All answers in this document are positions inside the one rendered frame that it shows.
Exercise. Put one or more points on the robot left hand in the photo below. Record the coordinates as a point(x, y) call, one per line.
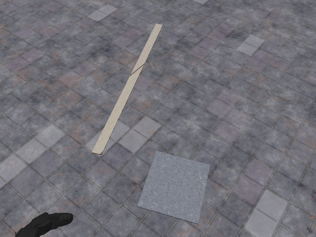
point(44, 223)

